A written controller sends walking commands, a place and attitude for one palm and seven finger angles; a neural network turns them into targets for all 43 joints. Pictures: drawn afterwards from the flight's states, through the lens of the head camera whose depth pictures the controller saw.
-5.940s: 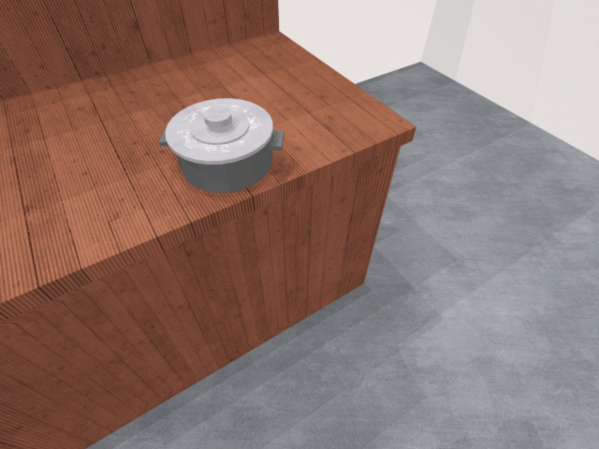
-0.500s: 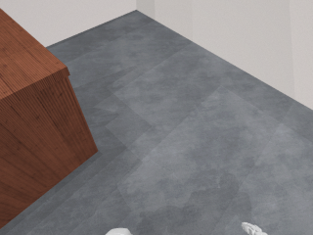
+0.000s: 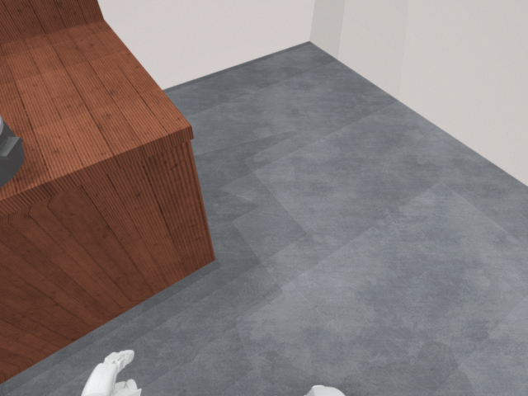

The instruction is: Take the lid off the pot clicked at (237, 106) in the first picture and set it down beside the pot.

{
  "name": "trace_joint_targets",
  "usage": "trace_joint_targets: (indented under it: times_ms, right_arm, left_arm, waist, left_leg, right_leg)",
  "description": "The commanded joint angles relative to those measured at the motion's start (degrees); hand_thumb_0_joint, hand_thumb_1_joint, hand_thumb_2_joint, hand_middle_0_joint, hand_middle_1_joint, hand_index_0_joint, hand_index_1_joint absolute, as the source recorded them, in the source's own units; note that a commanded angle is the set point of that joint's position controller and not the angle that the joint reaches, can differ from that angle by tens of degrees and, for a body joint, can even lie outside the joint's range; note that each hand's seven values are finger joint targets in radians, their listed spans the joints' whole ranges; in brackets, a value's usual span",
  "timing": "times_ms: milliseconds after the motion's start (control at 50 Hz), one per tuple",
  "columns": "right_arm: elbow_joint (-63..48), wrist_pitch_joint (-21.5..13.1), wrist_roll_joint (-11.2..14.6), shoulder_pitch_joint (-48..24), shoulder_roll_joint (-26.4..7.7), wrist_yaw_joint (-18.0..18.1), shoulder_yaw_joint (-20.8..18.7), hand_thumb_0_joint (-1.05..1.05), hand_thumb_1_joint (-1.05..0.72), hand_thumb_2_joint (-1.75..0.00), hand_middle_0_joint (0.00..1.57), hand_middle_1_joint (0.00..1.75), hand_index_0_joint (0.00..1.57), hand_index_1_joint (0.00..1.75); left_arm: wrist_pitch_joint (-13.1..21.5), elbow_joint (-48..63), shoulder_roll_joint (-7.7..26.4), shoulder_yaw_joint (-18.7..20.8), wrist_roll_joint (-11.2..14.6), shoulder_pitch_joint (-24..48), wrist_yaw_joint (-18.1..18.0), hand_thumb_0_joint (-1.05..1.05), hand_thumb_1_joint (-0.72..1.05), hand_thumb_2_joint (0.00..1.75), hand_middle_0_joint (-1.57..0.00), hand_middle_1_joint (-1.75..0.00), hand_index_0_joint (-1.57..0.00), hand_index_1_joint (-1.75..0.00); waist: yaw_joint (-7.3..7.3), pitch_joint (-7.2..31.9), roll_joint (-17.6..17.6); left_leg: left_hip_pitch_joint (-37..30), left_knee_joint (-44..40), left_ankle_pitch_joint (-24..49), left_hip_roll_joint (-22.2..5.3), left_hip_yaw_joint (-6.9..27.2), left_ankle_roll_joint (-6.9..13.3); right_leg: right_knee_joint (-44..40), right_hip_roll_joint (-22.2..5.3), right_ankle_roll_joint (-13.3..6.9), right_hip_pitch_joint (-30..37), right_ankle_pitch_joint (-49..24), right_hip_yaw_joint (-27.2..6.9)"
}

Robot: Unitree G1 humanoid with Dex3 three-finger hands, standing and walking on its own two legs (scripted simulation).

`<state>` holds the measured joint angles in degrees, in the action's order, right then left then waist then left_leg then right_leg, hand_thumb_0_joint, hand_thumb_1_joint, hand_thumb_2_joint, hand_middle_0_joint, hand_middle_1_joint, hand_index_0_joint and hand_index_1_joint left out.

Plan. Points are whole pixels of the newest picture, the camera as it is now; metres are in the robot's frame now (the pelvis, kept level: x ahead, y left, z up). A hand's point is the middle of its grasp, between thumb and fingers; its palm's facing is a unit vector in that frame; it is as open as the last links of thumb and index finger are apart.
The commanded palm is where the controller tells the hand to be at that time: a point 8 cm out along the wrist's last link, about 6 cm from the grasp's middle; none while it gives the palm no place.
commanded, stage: turn to face it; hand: left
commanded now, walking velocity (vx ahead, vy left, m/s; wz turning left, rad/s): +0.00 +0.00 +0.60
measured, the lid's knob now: out of the picture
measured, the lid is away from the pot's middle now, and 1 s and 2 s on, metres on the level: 0.00 0.00 0.00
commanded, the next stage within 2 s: take the last steps up to it in 0.94 s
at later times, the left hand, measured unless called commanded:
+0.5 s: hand out of the picture -0.03 +0.21 -0.18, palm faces +0.34 -0.90 -0.26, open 7.4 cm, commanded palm none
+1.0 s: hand out of the picture -0.03 +0.24 -0.16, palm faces +0.48 -0.83 -0.28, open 7.4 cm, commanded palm none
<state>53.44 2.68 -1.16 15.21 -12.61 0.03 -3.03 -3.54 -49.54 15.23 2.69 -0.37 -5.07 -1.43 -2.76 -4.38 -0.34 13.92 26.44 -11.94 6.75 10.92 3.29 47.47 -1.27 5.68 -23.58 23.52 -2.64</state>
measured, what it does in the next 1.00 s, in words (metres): steps on the spot, turning left: right foot, then left foot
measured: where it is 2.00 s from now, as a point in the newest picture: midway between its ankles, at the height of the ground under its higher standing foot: outside the picture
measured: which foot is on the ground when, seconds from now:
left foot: down 0.00-0.10, up 0.12-0.50, down 0.52-1.00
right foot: up 0.00-0.08, down 0.10-0.52, up 0.54-1.00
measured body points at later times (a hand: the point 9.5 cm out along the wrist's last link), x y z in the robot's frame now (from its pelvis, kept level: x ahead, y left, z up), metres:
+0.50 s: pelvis -0.01 -0.01 -0.01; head +0.03 +0.02 +0.43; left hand -0.05 +0.26 -0.16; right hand +0.18 -0.24 -0.14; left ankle -0.05 +0.10 -0.73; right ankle +0.01 -0.15 -0.74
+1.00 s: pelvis -0.01 +0.00 +0.00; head +0.01 +0.01 +0.45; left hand -0.05 +0.28 -0.13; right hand +0.15 -0.18 -0.16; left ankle -0.05 +0.10 -0.74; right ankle +0.05 -0.11 -0.71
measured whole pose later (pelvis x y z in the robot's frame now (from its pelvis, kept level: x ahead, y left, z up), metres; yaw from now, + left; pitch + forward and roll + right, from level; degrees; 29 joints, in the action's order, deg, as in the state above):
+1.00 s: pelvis -0.01 +0.00 +0.00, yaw +30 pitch -1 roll +1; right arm 54.7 2.5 -1.2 13.1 -11.2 0.3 -1.2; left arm -3.4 -52.8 13.4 1.8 -0.4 -8.5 -1.2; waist -1.3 -4.3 -0.4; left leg 11.9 25.4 -12.1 4.6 4.3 2.5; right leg 44.3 -2.4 4.0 -19.8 23.9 0.3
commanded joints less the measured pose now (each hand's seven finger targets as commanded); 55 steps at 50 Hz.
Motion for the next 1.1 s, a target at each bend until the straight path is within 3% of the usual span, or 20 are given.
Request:
trace_joint_targets:
  times_ms: [0, 40, 60, 80, 120, 180, 380, 460, 480, 500, 520, 540, 560, 640, 880, 1000, 1020, 1040, 1060, 1080]
  right_arm:
    - [-4.49, -1.10, 0.19, -2.03, -12.92, 0.98, -3.93, 0.00, -0.90, -0.90, 0.20, 0.30, 0.20, 0.30]
    - [-4.58, -1.09, 1.10, -2.46, -10.96, 0.58, -3.66, 0.00, -0.90, -0.90, 0.20, 0.30, 0.20, 0.30]
    - [-4.80, -1.19, 1.63, -1.10, -7.28, 0.36, -3.12, 0.00, -0.90, -0.90, 0.20, 0.30, 0.20, 0.30]
    - [-5.94, -1.10, 0.91, -1.19, -7.70, 0.49, -3.23, 0.00, -0.90, -0.90, 0.20, 0.30, 0.20, 0.30]
    - [-4.62, -0.17, 0.04, -0.85, -8.84, -0.30, -3.81, 0.00, -0.90, -0.90, 0.20, 0.30, 0.20, 0.30]
    - [-3.16, 0.48, 0.14, 0.07, -8.13, -1.43, -3.47, 0.00, -0.90, -0.90, 0.20, 0.30, 0.20, 0.30]
    - [-6.19, 0.20, 0.88, -9.66, -6.13, -2.09, -1.95, 0.00, -0.90, -0.90, 0.20, 0.30, 0.20, 0.30]
    - [-5.17, -0.88, 0.76, -4.56, -7.84, -1.63, -2.01, 0.00, -0.90, -0.90, 0.20, 0.30, 0.20, 0.30]
    - [-4.33, -1.55, 0.43, -0.60, -11.50, -1.47, -2.80, 0.00, -0.90, -0.90, 0.20, 0.30, 0.20, 0.30]
    - [-4.39, -2.02, 0.05, 3.23, -18.70, -1.03, -4.71, 0.00, -0.90, -0.90, 0.20, 0.30, 0.20, 0.30]
    - [-3.09, -1.44, 0.60, 6.16, -19.88, -0.57, -4.79, 0.00, -0.90, -0.90, 0.20, 0.30, 0.20, 0.30]
    - [-3.60, -1.33, 0.48, 4.55, -18.24, -0.26, -4.12, 0.00, -0.90, -0.90, 0.20, 0.30, 0.20, 0.30]
    - [-3.90, -1.60, 0.22, 2.26, -15.97, 0.49, -3.56, 0.00, -0.90, -0.90, 0.20, 0.30, 0.20, 0.30]
    - [-5.47, -2.20, 0.59, -4.56, -11.68, 0.95, -1.52, 0.00, -0.90, -0.90, 0.20, 0.30, 0.20, 0.30]
    - [-2.64, -1.59, -0.05, -0.64, -10.74, 1.16, -1.56, 0.00, -0.90, -0.90, 0.20, 0.30, 0.20, 0.30]
    - [-1.43, -1.58, 0.47, -2.99, -9.39, 1.13, -1.31, 0.00, -0.90, -0.90, 0.20, 0.30, 0.20, 0.30]
    - [-0.94, -1.74, 0.87, -2.47, -7.38, 0.89, -1.00, 0.00, -0.90, -0.90, 0.20, 0.30, 0.20, 0.30]
    - [-1.15, -1.94, 1.40, -1.27, -3.70, 0.58, -0.34, 0.00, -0.90, -0.90, 0.20, 0.30, 0.20, 0.30]
    - [-2.44, -1.50, 0.84, -2.59, -4.43, 0.63, -0.62, 0.00, -0.90, -0.90, 0.20, 0.30, 0.20, 0.30]
    - [-2.03, -1.01, 0.17, -2.45, -6.23, 0.22, -1.58, 0.00, -0.90, -0.90, 0.20, 0.30, 0.20, 0.30]
  left_arm:
    - [2.37, 5.13, 5.71, 1.78, 0.58, -2.87, -0.73, 0.00, 0.90, 0.90, -0.20, -0.30, -0.20, -0.30]
    - [3.26, 4.50, 7.92, 2.22, 0.48, -5.85, -0.97, 0.00, 0.90, 0.90, -0.20, -0.30, -0.20, -0.30]
    - [3.57, 4.68, 11.59, 3.05, -0.13, -6.62, -1.46, 0.00, 0.90, 0.90, -0.20, -0.30, -0.20, -0.30]
    - [3.41, 5.09, 13.74, 3.25, -0.61, -7.46, -1.38, 0.00, 0.90, 0.90, -0.20, -0.30, -0.20, -0.30]
    - [3.46, 6.07, 9.66, 2.41, -0.40, -3.30, -1.44, 0.00, 0.90, 0.90, -0.20, -0.30, -0.20, -0.30]
    - [3.90, 6.38, 6.54, 1.55, -0.28, -1.25, -0.96, 0.00, 0.90, 0.90, -0.20, -0.30, -0.20, -0.30]
    - [3.00, 4.04, 11.10, 3.14, -1.38, -8.92, -0.45, 0.00, 0.90, 0.90, -0.20, -0.30, -0.20, -0.30]
    - [2.31, 3.21, 11.34, 3.61, -0.81, -9.09, -0.11, 0.00, 0.90, 0.90, -0.20, -0.30, -0.20, -0.30]
    - [2.07, 3.64, 9.66, 3.17, -0.33, -9.72, 0.06, 0.00, 0.90, 0.90, -0.20, -0.30, -0.20, -0.30]
    - [2.00, 5.94, 5.17, 2.03, 0.04, -8.43, 0.65, 0.00, 0.90, 0.90, -0.20, -0.30, -0.20, -0.30]
    - [1.50, 6.59, 5.75, 1.53, -0.55, -5.58, 0.17, 0.00, 0.90, 0.90, -0.20, -0.30, -0.20, -0.30]
    - [1.19, 6.35, 6.03, 1.43, -0.71, -5.34, -0.05, 0.00, 0.90, 0.90, -0.20, -0.30, -0.20, -0.30]
    - [1.27, 5.07, 5.37, 1.71, -0.73, -3.95, -0.20, 0.00, 0.90, 0.90, -0.20, -0.30, -0.20, -0.30]
    - [1.46, 0.92, 6.20, 1.81, -0.58, -8.09, 0.61, 0.00, 0.90, 0.90, -0.20, -0.30, -0.20, -0.30]
    - [1.33, 1.56, 3.83, 0.80, -0.15, -2.65, 0.00, 0.00, 0.90, 0.90, -0.20, -0.30, -0.20, -0.30]
    - [2.70, -0.62, 3.27, 0.76, 0.35, -8.42, -0.56, 0.00, 0.90, 0.90, -0.20, -0.30, -0.20, -0.30]
    - [3.29, -1.25, 4.47, 0.89, 0.10, -9.53, -0.75, 0.00, 0.90, 0.90, -0.20, -0.30, -0.20, -0.30]
    - [4.07, -1.71, 8.45, 1.62, -0.62, -11.27, -1.09, 0.00, 0.90, 0.90, -0.20, -0.30, -0.20, -0.30]
    - [4.05, -1.33, 11.13, 2.14, -0.75, -12.76, -0.73, 0.00, 0.90, 0.90, -0.20, -0.30, -0.20, -0.30]
    - [3.62, -0.68, 11.08, 2.09, -0.67, -12.17, -0.50, 0.00, 0.90, 0.90, -0.20, -0.30, -0.20, -0.30]
  waist:
    - [2.38, 8.67, -7.86]
    - [4.08, 9.71, -2.39]
    - [4.29, 9.73, 10.22]
    - [4.64, 8.94, 14.85]
    - [1.80, 5.06, 7.07]
    - [0.58, 3.49, 11.66]
    - [4.88, 3.24, 13.99]
    - [2.22, 6.91, 11.54]
    - [0.11, 10.46, 2.78]
    - [-2.32, 11.51, -17.75]
    - [-3.25, 12.97, -13.83]
    - [-2.00, 10.62, -9.97]
    - [-1.64, 9.28, -13.00]
    - [2.57, 6.89, -8.35]
    - [0.62, 4.60, -6.21]
    - [4.02, 6.59, -5.26]
    - [4.39, 7.46, -1.15]
    - [4.44, 8.48, 11.46]
    - [5.64, 4.96, 16.03]
    - [5.48, 2.91, 9.82]
  left_leg:
    - [-2.32, -1.95, 23.43, -14.74, 18.40, 5.18]
    - [7.19, 2.42, 11.20, -10.78, 15.67, 1.01]
    - [18.61, 11.87, -9.33, -5.61, 6.82, -2.83]
    - [21.65, 25.31, -22.55, -0.54, -3.97, -6.04]
    - [19.43, 38.82, -17.07, -4.81, -3.23, -5.91]
    - [18.74, 43.77, -11.22, -6.85, -7.41, -7.29]
    - [10.98, 21.64, -14.21, -6.73, -14.68, -6.94]
    - [-2.19, 2.14, -3.41, -5.70, -15.65, -5.19]
    - [-12.39, -4.29, 4.37, -10.94, -9.63, -3.36]
    - [-19.63, -6.49, 27.11, -27.91, 13.30, 4.15]
    - [-18.35, -4.53, 37.79, -30.50, 14.02, 8.64]
    - [-15.75, -4.72, 34.42, -29.33, 9.75, 8.51]
    - [-13.48, -4.70, 33.90, -25.39, 8.66, 7.69]
    - [-10.22, -5.90, 32.95, -18.56, -0.15, 4.95]
    - [-8.77, -8.48, 19.70, -19.32, 8.16, 7.76]
    - [-0.29, -3.06, 17.78, -16.13, 7.94, 4.28]
    - [3.22, 0.13, 11.21, -13.01, 5.52, 1.40]
    - [11.86, 8.96, -5.18, -6.41, -1.60, -2.29]
    - [15.77, 18.93, -20.33, -2.87, -6.61, -4.15]
    - [16.58, 28.02, -20.72, -4.45, -5.61, -3.78]
  right_leg:
    - [-12.58, 1.73, -1.47, 8.13, -3.66, -0.06]
    - [-26.14, -1.73, -2.16, 21.60, -13.40, -2.32]
    - [-31.27, -15.28, -6.02, 30.00, -12.45, -14.64]
    - [-32.56, -26.60, -13.40, 25.56, -16.14, -24.16]
    - [-31.81, -21.43, -14.62, 15.74, -16.67, -13.98]
    - [-28.82, -15.70, -12.56, 15.03, -26.35, -2.93]
    - [-25.45, -18.25, -13.39, 17.23, -29.49, 3.71]
    - [-15.23, -17.41, -8.53, 14.63, -30.06, 8.39]
    - [-4.43, -15.19, -5.51, 7.69, -22.64, 10.93]
    - [9.86, -6.13, -0.65, -10.04, 11.90, 12.03]
    - [15.36, -5.68, -1.63, -11.53, 15.77, 4.56]
    - [17.48, -6.94, -1.96, -11.38, 12.82, 3.49]
    - [18.93, -6.43, -1.55, -11.45, 9.63, 2.56]
    - [19.39, -5.22, -0.49, -7.91, -1.63, 2.67]
    - [1.68, -2.31, -1.06, -2.65, 1.43, 2.56]
    - [-19.93, -0.62, -2.60, 14.31, -9.51, 3.19]
    - [-26.85, -3.12, -3.07, 20.09, -14.43, 0.95]
    - [-31.89, -14.02, -6.32, 26.91, -14.79, -11.82]
    - [-35.69, -23.61, -12.89, 21.35, -12.54, -20.63]
    - [-37.92, -24.16, -15.41, 15.76, 0.40, -19.72]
